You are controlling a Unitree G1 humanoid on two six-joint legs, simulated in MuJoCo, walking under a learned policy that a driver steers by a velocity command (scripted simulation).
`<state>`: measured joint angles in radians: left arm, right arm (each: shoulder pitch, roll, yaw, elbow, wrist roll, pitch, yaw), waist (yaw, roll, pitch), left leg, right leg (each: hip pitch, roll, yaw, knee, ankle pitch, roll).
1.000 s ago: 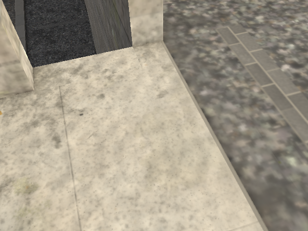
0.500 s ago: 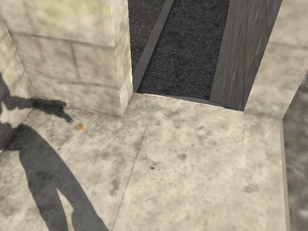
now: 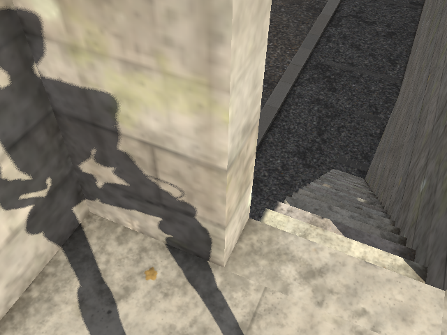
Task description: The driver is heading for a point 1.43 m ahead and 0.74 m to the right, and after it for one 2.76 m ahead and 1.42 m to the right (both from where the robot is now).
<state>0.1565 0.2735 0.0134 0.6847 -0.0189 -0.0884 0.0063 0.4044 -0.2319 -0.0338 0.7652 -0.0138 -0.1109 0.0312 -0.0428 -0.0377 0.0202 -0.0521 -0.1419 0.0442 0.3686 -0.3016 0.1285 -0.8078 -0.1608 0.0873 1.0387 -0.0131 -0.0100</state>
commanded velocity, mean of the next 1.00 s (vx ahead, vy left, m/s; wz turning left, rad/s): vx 0.36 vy -0.31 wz -0.64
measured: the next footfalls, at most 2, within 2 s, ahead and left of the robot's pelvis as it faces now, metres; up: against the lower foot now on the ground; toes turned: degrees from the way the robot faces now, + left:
right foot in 0.20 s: +0.42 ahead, -0.12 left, +0.00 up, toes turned -8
left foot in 0.48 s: +0.49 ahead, +0.02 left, +0.00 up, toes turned -32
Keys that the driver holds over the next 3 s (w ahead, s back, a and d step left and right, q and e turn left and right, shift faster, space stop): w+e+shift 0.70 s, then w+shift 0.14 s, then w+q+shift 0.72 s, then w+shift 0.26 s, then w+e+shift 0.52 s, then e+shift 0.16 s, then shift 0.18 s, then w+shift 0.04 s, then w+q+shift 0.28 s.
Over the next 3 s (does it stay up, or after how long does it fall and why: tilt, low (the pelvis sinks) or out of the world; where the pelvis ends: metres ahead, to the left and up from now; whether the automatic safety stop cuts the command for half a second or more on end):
stays up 0.69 -0.32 -0.06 its command is cut before an obstacle from the start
